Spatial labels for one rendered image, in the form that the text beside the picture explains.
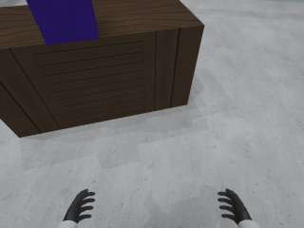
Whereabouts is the carton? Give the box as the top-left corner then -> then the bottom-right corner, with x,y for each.
26,0 -> 100,45

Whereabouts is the left robot hand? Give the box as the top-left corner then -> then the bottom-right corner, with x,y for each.
63,189 -> 95,224

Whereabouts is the right robot hand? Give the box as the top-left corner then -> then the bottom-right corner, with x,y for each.
218,188 -> 252,225

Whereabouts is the pedestal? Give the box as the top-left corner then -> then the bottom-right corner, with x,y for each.
0,0 -> 204,138

